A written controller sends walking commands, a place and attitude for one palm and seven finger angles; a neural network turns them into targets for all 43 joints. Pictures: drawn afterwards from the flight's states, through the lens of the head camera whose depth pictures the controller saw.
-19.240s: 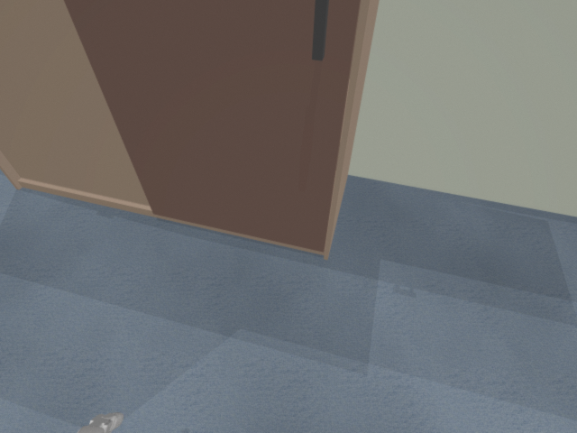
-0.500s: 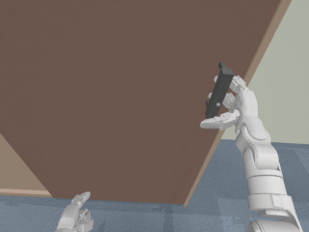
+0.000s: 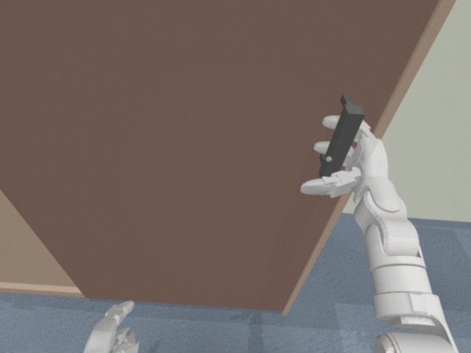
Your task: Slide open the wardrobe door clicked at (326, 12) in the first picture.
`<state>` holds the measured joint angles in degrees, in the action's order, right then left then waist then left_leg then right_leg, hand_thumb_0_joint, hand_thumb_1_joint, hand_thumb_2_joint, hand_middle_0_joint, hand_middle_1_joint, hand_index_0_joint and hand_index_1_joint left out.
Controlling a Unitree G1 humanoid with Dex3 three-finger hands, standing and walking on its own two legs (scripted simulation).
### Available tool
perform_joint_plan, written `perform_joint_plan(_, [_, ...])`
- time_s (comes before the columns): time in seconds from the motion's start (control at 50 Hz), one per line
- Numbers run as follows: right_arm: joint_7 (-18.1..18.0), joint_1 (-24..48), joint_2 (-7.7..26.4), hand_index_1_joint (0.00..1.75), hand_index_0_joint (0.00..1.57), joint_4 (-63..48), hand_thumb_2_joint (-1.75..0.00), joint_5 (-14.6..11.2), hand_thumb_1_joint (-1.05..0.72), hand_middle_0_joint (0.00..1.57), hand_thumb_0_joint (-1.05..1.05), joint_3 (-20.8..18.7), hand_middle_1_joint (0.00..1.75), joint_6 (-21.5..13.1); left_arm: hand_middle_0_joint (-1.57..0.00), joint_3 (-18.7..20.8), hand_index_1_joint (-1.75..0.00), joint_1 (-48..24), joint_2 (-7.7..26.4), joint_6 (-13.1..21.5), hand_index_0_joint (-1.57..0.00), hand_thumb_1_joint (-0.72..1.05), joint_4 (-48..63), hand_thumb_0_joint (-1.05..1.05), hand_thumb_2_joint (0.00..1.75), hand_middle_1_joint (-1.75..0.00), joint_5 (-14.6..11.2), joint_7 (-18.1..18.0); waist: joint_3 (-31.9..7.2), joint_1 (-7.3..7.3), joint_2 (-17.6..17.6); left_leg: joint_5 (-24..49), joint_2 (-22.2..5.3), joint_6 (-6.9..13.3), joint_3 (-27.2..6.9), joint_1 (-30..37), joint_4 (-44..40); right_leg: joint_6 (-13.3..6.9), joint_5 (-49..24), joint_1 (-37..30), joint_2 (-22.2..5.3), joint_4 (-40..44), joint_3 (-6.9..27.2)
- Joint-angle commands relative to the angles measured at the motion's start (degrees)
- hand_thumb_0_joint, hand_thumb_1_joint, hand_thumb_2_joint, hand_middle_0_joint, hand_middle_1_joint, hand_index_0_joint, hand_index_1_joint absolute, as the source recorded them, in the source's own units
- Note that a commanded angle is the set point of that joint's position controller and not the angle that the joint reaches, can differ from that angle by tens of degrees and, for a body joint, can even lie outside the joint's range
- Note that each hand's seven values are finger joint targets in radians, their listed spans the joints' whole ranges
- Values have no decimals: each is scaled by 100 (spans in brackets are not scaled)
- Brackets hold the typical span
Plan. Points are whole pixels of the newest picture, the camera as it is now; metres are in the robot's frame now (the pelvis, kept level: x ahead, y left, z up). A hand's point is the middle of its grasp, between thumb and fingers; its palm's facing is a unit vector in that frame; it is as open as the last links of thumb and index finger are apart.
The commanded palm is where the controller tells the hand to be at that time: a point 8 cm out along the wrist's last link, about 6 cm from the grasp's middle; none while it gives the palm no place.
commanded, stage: slide the fingers in behind the handle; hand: right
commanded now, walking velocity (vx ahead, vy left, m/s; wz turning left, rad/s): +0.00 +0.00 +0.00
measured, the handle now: (336, 139) +0.44 -0.13 +0.18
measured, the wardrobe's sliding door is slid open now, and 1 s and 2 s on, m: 0.00 0.00 0.00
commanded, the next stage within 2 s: grip the handle and tug to test in 0.32 s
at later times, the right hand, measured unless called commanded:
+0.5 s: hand (326, 157) +0.39 -0.11 +0.18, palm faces -0.01 +1.00 +0.00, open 13.8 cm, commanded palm +0.36 -0.16 +0.19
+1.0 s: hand (328, 159) +0.38 -0.11 +0.18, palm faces +0.00 +1.00 -0.01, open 7.3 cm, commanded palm +0.35 -0.15 +0.19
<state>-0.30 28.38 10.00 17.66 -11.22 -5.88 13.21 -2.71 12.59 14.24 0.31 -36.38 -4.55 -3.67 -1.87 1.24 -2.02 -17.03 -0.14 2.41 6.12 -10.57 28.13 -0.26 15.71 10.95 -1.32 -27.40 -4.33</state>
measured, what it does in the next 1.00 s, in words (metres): stands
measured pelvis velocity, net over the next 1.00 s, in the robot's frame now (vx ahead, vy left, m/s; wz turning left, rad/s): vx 0.01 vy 0.00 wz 0.00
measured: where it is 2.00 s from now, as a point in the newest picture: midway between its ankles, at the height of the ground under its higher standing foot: outside the picture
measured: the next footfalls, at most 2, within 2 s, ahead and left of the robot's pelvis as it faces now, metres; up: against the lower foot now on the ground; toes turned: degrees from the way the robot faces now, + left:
none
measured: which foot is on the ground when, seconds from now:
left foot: down 0.00-1.00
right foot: down 0.00-1.00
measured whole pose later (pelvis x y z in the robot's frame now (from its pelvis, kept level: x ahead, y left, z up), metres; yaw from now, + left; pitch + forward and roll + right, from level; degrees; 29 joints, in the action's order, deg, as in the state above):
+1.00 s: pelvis +0.01 +0.00 +0.00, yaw +0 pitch -1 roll +0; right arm -2.4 25.6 8.6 11.9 -10.1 -4.1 14.8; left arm -2.5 11.7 13.9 -0.8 -35.4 -4.2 -2.8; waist -2.0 0.6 -2.1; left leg -17.4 -0.3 2.2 6.1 -9.4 27.6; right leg -0.3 16.1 10.0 -1.1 -27.0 -4.2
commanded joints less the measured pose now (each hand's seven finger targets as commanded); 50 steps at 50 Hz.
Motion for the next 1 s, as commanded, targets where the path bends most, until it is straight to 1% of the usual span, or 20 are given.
perform_joint_plan(0.0, [-63,2587,927,120,30,-1426,-30,-25,50,30,0,-400,120,-452,-20,224,-30,-723,573,303,-20,90,945,0,90,-30,39,-21,-1536,-53,351,2087,-132,-143,-446,324,-359,-253,-1487,-641,84,166,375])
perform_joint_plan(0.16, [2,2398,817,120,30,-1363,-30,-33,50,30,0,-266,120,-409,-20,219,-30,-762,594,243,-20,90,964,0,90,-30,16,-13,-1320,-29,396,2010,-126,-161,-447,252,-432,-256,-1381,-584,76,201,355])
perform_joint_plan(0.22, [0,2631,529,120,30,-1469,-30,-25,50,30,0,9,120,-381,-20,223,-30,-765,564,275,-20,90,957,0,90,-30,6,-14,-1314,48,308,1929,-100,-146,-413,77,-423,-255,-1386,-713,75,165,379])
perform_joint_plan(0.26, [-50,2710,749,120,30,-1573,-30,-13,50,30,0,-157,120,-403,-20,230,-30,-735,589,258,-20,90,926,0,90,-30,30,-17,-1462,14,289,1974,-104,-124,-408,182,-396,-248,-1488,-762,64,190,419])
perform_joint_plan(0.28, [-53,2609,540,120,30,-1560,-30,-18,50,30,0,-36,120,-387,-20,221,-30,-785,553,268,-20,90,966,0,90,-30,32,-9,-1459,9,271,2004,-107,-132,-408,163,-387,-248,-1499,-768,75,168,389])
perform_joint_plan(0.3, [-86,2600,691,120,30,-1472,-30,-22,50,30,0,-170,120,-375,-20,219,-30,-739,575,264,-20,90,920,0,90,-30,39,-11,-1470,5,462,2040,-100,-132,-391,213,-378,-241,-1515,-722,74,173,417])
perform_joint_plan(0.32, [-85,2585,616,120,30,-1347,-30,-31,50,30,0,-131,120,-350,-20,211,-30,-761,565,252,-20,90,922,0,90,-30,34,-8,-1381,4,502,1992,-100,-154,-418,174,-409,-252,-1427,-658,85,176,382])
perform_joint_plan(0.34, [-106,2524,800,120,30,-1225,-30,-28,50,30,0,-287,120,-341,-20,223,-30,-729,608,218,-20,90,869,0,90,-30,33,-18,-1344,-19,521,1944,-104,-150,-418,219,-424,-247,-1409,-602,66,196,395])
perform_joint_plan(0.4, [-145,2645,622,120,30,-1436,-30,47,50,30,0,-116,120,-370,-20,214,-30,-757,547,221,-20,90,945,0,90,-30,46,6,-1482,-22,333,2095,-108,-124,-402,240,-360,-242,-1587,-729,76,180,382])
perform_joint_plan(0.46, [-148,2582,668,122,32,-1413,-36,22,36,32,0,-180,122,-387,-20,224,-30,-732,570,203,-20,90,941,0,90,-30,55,7,-1494,-34,496,2154,-98,-125,-391,282,-359,-248,-1644,-719,60,187,404])
perform_joint_plan(0.56, [-111,2541,617,125,34,-1464,-46,29,13,34,0,-97,125,-370,-20,215,-30,-762,564,178,-20,90,956,0,90,-30,38,14,-1403,-16,359,2092,-99,-128,-395,231,-381,-237,-1569,-697,64,185,384])
perform_joint_plan(0.58, [-105,2626,469,126,35,-1528,-48,19,8,35,0,28,126,-374,-20,213,-30,-770,544,196,-20,90,960,0,90,-30,40,20,-1397,22,351,2127,-98,-127,-395,189,-380,-244,-1593,-745,70,176,394])
perform_joint_plan(0.6, [-129,2516,679,127,35,-1510,-50,25,3,35,0,-179,127,-365,-20,231,-30,-740,567,197,-20,90,956,0,90,-30,47,17,-1501,-28,431,2181,-91,-121,-386,280,-350,-236,-1653,-733,64,165,402])
perform_joint_plan(0.64, [-123,2327,701,128,36,-1481,-54,16,-6,36,0,-219,128,-345,-20,229,-30,-766,584,174,-20,90,958,0,90,-30,44,22,-1474,-67,450,2257,-92,-126,-388,336,-359,-242,-1714,-707,59,177,384])
perform_joint_plan(0.7, [-127,2230,529,130,38,-1820,-60,33,-20,38,0,-67,130,-371,-20,225,-30,-794,539,197,-20,90,1035,0,90,-30,60,54,-1620,-77,317,2475,-99,-111,-369,404,-288,-227,-1929,-818,68,146,373])
perform_joint_plan(0.78, [-120,2160,426,133,40,-1927,-68,46,-39,40,0,65,133,-339,-20,237,-30,-804,552,190,-20,90,1029,0,90,-30,55,67,-1462,-35,467,2394,-82,-124,-332,318,-309,-222,-1855,-782,43,161,381])
perform_joint_plan(0.8, [-113,2191,320,133,40,-2013,-70,55,-43,40,0,172,133,-332,-20,236,-30,-834,537,196,-20,90,1051,0,90,-30,46,71,-1453,-28,325,2340,-77,-116,-341,245,-308,-224,-1829,-823,50,148,387])
perform_joint_plan(0.86, [-134,2211,490,135,42,-2046,-76,59,-57,42,0,44,135,-285,-20,236,-30,-834,564,168,-20,90,1025,0,90,-30,57,57,-1486,-34,331,2321,-87,-114,-358,292,-331,-227,-1812,-825,54,152,397])
perform_joint_plan(0.9, [-113,2192,290,137,43,-2063,-80,57,-67,43,0,212,137,-253,-20,228,-30,-849,533,180,-20,90,1041,0,90,-30,55,63,-1485,-8,301,2371,-79,-113,-341,243,-309,-225,-1870,-878,55,130,404])
perform_joint_plan(0.98, [-120,2303,300,139,44,-2097,-88,54,-85,44,0,207,139,-255,-20,236,-30,-838,539,161,-20,90,1021,0,90,-30,68,60,-1530,4,267,2416,-81,-109,-341,236,-300,-226,-1935,-924,58,105,415])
